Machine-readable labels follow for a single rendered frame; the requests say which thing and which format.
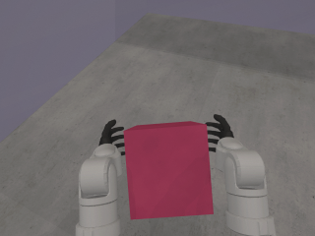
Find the robot left forearm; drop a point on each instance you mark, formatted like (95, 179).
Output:
(98, 193)

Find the carton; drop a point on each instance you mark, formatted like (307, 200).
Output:
(168, 170)

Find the right robot hand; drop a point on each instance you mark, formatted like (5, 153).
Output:
(224, 128)

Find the left robot hand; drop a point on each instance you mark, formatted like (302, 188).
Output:
(107, 133)

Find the robot right forearm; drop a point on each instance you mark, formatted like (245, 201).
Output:
(244, 171)

